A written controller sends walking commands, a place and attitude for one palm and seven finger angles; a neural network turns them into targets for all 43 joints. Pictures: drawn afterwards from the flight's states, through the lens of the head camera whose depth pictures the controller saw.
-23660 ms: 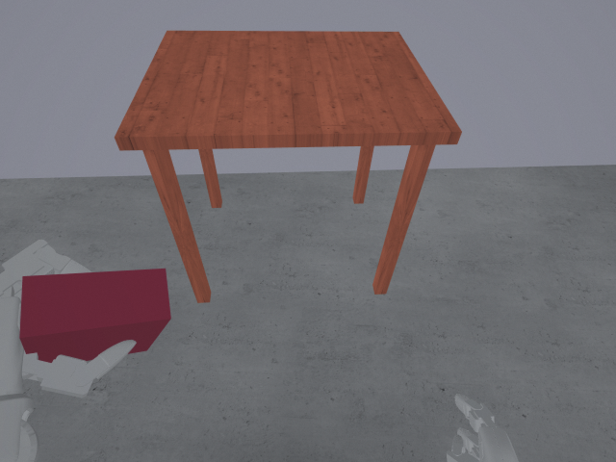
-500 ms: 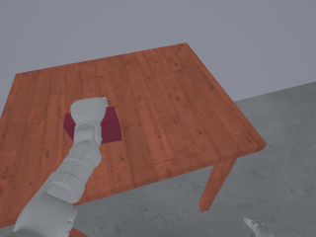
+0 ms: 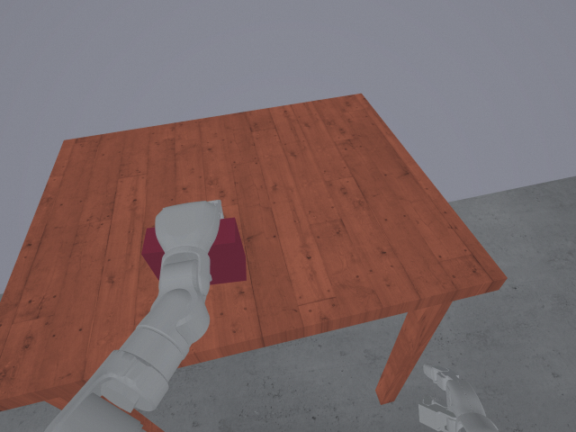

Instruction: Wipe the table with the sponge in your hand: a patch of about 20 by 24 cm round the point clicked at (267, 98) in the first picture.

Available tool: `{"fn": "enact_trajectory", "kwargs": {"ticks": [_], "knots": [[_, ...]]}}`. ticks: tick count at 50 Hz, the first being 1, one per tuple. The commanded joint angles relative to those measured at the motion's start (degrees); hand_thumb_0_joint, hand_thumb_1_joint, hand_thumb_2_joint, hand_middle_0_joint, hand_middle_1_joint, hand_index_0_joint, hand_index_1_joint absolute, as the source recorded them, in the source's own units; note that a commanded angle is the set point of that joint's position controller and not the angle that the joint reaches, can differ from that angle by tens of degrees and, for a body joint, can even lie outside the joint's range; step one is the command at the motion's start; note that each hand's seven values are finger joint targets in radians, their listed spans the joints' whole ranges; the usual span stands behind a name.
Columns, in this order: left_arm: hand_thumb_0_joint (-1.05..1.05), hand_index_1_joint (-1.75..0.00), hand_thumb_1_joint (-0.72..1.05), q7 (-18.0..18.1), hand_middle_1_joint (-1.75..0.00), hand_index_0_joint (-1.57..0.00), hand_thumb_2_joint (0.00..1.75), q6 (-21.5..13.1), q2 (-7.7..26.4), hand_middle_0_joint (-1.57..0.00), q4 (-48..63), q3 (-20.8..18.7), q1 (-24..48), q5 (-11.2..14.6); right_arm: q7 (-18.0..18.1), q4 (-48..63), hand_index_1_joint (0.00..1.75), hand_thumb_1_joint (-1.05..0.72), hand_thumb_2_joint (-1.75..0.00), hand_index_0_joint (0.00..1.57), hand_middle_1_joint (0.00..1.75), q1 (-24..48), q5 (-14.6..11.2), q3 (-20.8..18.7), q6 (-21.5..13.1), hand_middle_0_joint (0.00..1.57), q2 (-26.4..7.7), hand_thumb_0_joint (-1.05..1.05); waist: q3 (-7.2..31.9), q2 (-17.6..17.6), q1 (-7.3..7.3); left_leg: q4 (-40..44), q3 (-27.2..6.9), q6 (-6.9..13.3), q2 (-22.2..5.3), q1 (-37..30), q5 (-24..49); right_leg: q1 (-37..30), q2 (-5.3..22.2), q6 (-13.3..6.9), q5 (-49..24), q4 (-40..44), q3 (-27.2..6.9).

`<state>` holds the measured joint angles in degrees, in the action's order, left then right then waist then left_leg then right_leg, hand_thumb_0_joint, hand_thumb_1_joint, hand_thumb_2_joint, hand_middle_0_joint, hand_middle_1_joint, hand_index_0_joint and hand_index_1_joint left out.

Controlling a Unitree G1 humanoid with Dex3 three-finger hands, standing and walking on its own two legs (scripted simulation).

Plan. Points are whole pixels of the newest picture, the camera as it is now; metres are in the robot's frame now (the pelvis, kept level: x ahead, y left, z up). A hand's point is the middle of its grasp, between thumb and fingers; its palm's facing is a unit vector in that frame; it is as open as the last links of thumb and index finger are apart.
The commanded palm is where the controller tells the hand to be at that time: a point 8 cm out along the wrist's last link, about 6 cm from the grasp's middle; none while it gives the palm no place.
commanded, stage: wipe back along the middle lane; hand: left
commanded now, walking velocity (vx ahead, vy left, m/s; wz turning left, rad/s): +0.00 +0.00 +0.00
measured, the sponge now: (201, 261) +0.36 +0.19 +0.03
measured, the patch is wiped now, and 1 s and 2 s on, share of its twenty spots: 0.75 0.80 0.90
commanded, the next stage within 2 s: slide across to the third lane in 0.38 s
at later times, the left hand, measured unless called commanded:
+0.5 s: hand (208, 268) +0.32 +0.16 +0.06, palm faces +0.06 -0.07 -1.00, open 9.4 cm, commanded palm +0.28 +0.15 +0.10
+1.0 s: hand (237, 268) +0.32 +0.12 +0.06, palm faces +0.01 -0.06 -1.00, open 9.4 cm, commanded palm +0.30 +0.10 +0.11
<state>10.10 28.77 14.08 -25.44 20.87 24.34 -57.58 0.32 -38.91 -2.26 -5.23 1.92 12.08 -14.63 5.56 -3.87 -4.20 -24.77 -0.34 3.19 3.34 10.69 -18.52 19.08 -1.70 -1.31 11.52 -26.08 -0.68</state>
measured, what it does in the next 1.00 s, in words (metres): stands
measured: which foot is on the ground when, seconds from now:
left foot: down 0.00-1.00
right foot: down 0.00-1.00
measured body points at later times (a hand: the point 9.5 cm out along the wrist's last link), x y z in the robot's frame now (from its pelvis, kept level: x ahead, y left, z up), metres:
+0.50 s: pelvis +0.00 -0.01 +0.00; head -0.01 -0.04 +0.45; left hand +0.31 +0.16 +0.11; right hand +0.23 -0.21 -0.10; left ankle -0.07 +0.08 -0.74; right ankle +0.02 -0.11 -0.74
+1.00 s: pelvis -0.01 -0.02 +0.00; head -0.03 -0.06 +0.45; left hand +0.32 +0.12 +0.12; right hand +0.21 -0.22 -0.10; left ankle -0.07 +0.08 -0.74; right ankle +0.02 -0.11 -0.74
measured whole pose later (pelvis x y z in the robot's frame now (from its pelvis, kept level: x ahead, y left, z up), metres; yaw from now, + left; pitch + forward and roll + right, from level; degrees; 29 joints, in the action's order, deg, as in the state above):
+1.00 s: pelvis -0.01 -0.02 +0.00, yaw +0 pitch +1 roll +0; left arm 9.4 32.9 9.9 -19.6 28.7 21.0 -56.4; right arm -2.1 -40.6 -0.4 -5.2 2.0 11.6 -14.1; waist 4.1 -5.0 -5.2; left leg -24.7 -0.2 2.1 2.6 7.7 -18.0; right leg 16.7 -2.4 -2.6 11.4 -27.2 -0.6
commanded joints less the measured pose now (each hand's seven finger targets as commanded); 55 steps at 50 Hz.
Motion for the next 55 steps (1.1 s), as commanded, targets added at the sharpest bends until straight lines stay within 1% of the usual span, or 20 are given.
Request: {"fn": "enact_trajectory", "kwargs": {"ticks": [1,7,9,12,13,21,24,27,29,33,35,37,40,43,47,48,51,52,53,55], "knots": [[0.00,-1.60,0.10,-1.65,-1.60,-1.20,1.30,-0.14,-0.86,-1.20,7.65,-0.19,8.29,2.32,-0.14,8.90,0.30,-0.90,-0.90,0.20,0.30,8.92,0.29,-2.46,-2.72,0.20,-6.45,0.00,11.59,7.84,0.51,1.39,-1.81,-3.24,-2.32,1.02,24.88,-12.77,0.55,-4.03,-19.06,-0.65,-0.48],[0.00,-1.60,0.10,-2.08,-1.60,-1.20,1.30,0.55,-0.68,-1.20,11.01,-0.34,6.59,2.51,-0.99,9.54,0.30,-0.90,-0.90,0.20,0.30,10.19,0.17,-2.45,-2.62,0.20,-6.33,0.00,11.11,7.05,0.00,1.50,-2.41,-2.94,-2.48,0.83,24.16,-12.26,-0.04,-4.34,-17.39,-0.70,-1.23],[0.00,-1.60,0.10,-2.16,-1.60,-1.20,1.30,0.68,-2.77,-1.20,11.81,2.08,5.58,2.41,-1.33,9.59,0.30,-0.90,-0.90,0.20,0.30,10.02,0.17,-2.51,-2.68,0.20,-6.19,0.00,11.01,8.27,0.52,1.00,-2.19,-2.79,-2.52,0.69,24.52,-12.52,0.24,-4.06,-18.00,-1.17,-0.46],[0.00,-1.60,0.10,-2.01,-1.60,-1.20,1.30,0.65,0.50,-1.20,14.48,-1.53,0.46,2.87,-1.80,10.26,0.30,-0.90,-0.90,0.20,0.30,10.94,0.20,-2.47,-2.80,0.20,-6.39,0.00,11.82,8.88,-0.72,1.16,-2.39,-2.57,-2.34,1.53,24.55,-14.72,-0.04,-4.32,-19.81,-1.34,-2.06],[0.00,-1.60,0.10,-2.17,-1.60,-1.20,1.30,0.81,-2.40,-1.20,15.54,1.53,-0.32,3.06,-1.98,10.64,0.30,-0.90,-0.90,0.20,0.30,11.01,0.16,-2.31,-2.76,0.20,-5.97,0.00,11.31,8.82,-0.22,1.00,-1.81,-2.21,-2.27,1.52,24.09,-15.08,0.44,-3.93,-19.99,-1.42,-1.25],[0.00,-1.60,0.10,-1.75,-1.60,-1.20,1.30,2.17,-0.72,-1.20,19.94,1.09,-5.32,2.10,-2.98,10.64,0.30,-0.90,-0.90,0.20,0.30,11.99,-0.17,-2.21,-2.96,0.20,-5.76,0.00,9.12,8.21,-0.80,0.93,-2.15,-2.33,-2.33,0.92,24.94,-14.46,-0.08,-4.01,-20.05,-1.96,-1.82],[0.00,-1.60,0.10,-1.86,-1.60,-1.20,1.30,3.02,-1.97,-1.20,19.60,2.85,-1.87,1.47,-2.83,10.25,0.30,-0.90,-0.90,0.20,0.30,12.33,-0.20,-2.06,-2.88,0.20,-5.61,0.00,7.68,8.36,0.11,1.11,-1.88,-1.80,-2.19,1.58,21.33,-13.03,-0.17,-3.96,-17.22,-1.52,-2.20],[0.00,-1.60,0.10,-1.85,-1.60,-1.20,1.30,3.71,0.26,-1.20,21.68,1.00,2.25,1.42,-2.39,10.30,0.30,-0.90,-0.90,0.20,0.30,13.61,-0.07,-2.02,-2.78,0.20,-5.70,0.00,9.58,7.99,-0.08,1.50,-1.94,-1.24,-1.93,1.53,19.52,-14.30,-0.27,-4.11,-16.44,-0.89,-3.87],[0.00,-1.60,0.10,-2.28,-1.60,-1.20,1.30,3.96,-2.32,-1.20,20.24,4.19,4.80,1.19,-2.27,9.83,0.30,-0.90,-0.90,0.20,0.30,13.32,-0.12,-1.90,-2.85,0.20,-5.36,0.00,8.54,7.56,0.79,1.49,-1.76,-1.15,-2.00,1.04,19.29,-13.52,0.08,-3.91,-15.57,-0.83,-2.59],[0.00,-1.60,0.10,-2.89,-1.60,-1.20,1.30,2.92,-2.91,-1.20,22.20,4.97,9.14,1.47,-2.10,9.87,0.30,-0.90,-0.90,0.20,0.30,13.42,0.22,-1.99,-3.01,0.20,-5.09,0.00,12.15,7.49,0.84,1.26,-1.75,-0.68,-1.77,-0.13,20.41,-15.82,0.19,-3.92,-17.42,-0.89,-2.92],[0.00,-1.60,0.10,-3.12,-1.60,-1.20,1.30,2.21,-3.86,-1.20,21.08,5.85,8.47,1.78,-2.21,9.53,0.30,-0.90,-0.90,0.20,0.30,13.32,0.26,-1.98,-2.93,0.20,-5.04,0.00,10.69,6.86,0.71,1.59,-2.02,-1.00,-1.95,-0.38,20.90,-15.05,0.18,-3.97,-17.50,-0.71,-2.48],[0.00,-1.60,0.10,-2.70,-1.60,-1.20,1.30,1.45,-1.45,-1.20,22.07,3.15,10.48,1.87,-2.01,9.57,0.30,-0.90,-0.90,0.20,0.30,13.88,0.30,-1.97,-3.01,0.20,-5.01,0.00,11.41,7.84,0.29,2.19,-2.25,-0.83,-2.01,0.01,19.62,-15.86,-0.25,-4.12,-16.49,-0.16,-3.85],[0.00,-1.60,0.10,-1.83,-1.60,-1.20,1.30,1.25,-4.02,-1.20,19.24,5.14,10.37,1.62,-2.11,8.58,0.30,-0.90,-0.90,0.20,0.30,13.58,0.29,-1.93,-3.06,0.20,-4.84,0.00,9.18,7.90,0.52,2.50,-1.93,-1.27,-2.16,0.14,19.08,-14.49,0.12,-3.97,-15.57,0.14,-2.78],[0.00,-1.60,0.10,-0.49,-1.60,-1.20,1.30,1.39,-4.81,-1.20,19.22,5.38,13.68,1.94,-2.23,8.73,0.30,-0.90,-0.90,0.20,0.30,13.69,0.28,-1.99,-3.65,0.20,-4.51,0.00,11.63,8.10,0.40,2.29,-1.64,-0.94,-1.93,0.18,18.56,-15.67,0.07,-3.86,-15.06,0.04,-2.68],[0.00,-1.60,0.10,0.68,-1.60,-1.20,1.30,2.48,-4.31,-1.20,16.08,4.07,15.37,2.08,-2.11,8.02,0.30,-0.90,-0.90,0.20,0.30,14.35,0.18,-1.95,-3.56,0.20,-4.68,0.00,11.04,9.18,0.30,2.89,-1.47,-1.02,-1.90,1.09,16.78,-15.26,-0.14,-3.91,-13.61,0.84,-3.55],[0.00,-1.60,0.10,0.93,-1.60,-1.20,1.30,2.74,-6.20,-1.20,15.79,5.90,15.95,2.12,-2.16,7.92,0.30,-0.90,-0.90,0.20,0.30,14.00,0.18,-1.95,-3.76,0.20,-4.48,0.00,12.25,9.30,0.64,2.64,-1.11,-0.87,-1.81,0.86,16.79,-15.83,0.19,-3.62,-13.66,0.54,-2.63],[0.00,-1.60,0.10,1.08,-1.60,-1.20,1.30,3.47,-6.65,-1.20,12.68,6.18,18.20,2.64,-1.83,7.20,0.30,-0.90,-0.90,0.20,0.30,14.12,0.01,-2.00,-3.64,0.20,-4.63,0.00,10.67,9.61,1.05,2.84,-0.68,-0.69,-1.69,1.33,15.22,-14.77,0.39,-3.37,-12.24,1.48,-2.42],[0.00,-1.60,0.10,1.28,-1.60,-1.20,1.30,3.35,-4.24,-1.20,12.94,3.65,19.06,2.84,-1.67,7.36,0.30,-0.90,-0.90,0.20,0.30,14.37,-0.07,-1.98,-3.76,0.20,-4.72,0.00,10.84,9.46,0.95,3.17,-0.89,-0.61,-1.68,1.75,14.42,-15.07,0.07,-3.61,-11.38,1.90,-3.81],[0.00,-1.60,0.10,1.23,-1.60,-1.20,1.30,3.47,-6.90,-1.20,12.36,6.21,19.10,2.76,-1.75,7.39,0.30,-0.90,-0.90,0.20,0.30,14.17,-0.03,-1.94,-3.89,0.20,-4.38,0.00,11.73,8.89,1.17,2.98,-0.38,-0.53,-1.53,1.66,14.38,-15.70,0.54,-3.30,-11.36,1.67,-2.81],[0.00,-1.60,0.10,0.99,-1.60,-1.20,1.30,3.36,-7.59,-1.20,9.92,7.05,20.93,2.83,-1.54,6.73,0.30,-0.90,-0.90,0.20,0.30,13.76,-0.13,-2.00,-3.72,0.20,-4.55,0.00,10.17,9.12,1.75,3.19,-0.45,-0.55,-1.73,1.65,13.16,-13.78,0.47,-3.24,-9.54,2.23,-2.54]]}}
